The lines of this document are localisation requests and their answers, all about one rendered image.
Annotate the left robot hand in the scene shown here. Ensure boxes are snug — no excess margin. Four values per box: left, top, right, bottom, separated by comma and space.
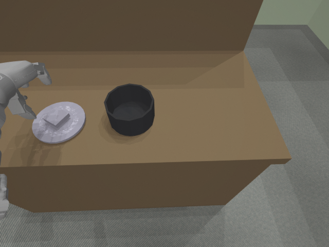
0, 61, 52, 119

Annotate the pot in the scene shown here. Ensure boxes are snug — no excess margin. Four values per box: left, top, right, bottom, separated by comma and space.
104, 83, 155, 136

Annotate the robot left forearm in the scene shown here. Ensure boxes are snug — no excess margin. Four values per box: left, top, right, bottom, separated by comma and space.
0, 73, 16, 166

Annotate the knob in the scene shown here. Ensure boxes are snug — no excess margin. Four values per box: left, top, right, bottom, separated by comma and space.
43, 107, 70, 128

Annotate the lid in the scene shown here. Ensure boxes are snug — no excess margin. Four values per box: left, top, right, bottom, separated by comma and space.
32, 102, 86, 144

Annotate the table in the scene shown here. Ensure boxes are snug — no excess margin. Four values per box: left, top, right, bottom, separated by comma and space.
0, 0, 292, 213

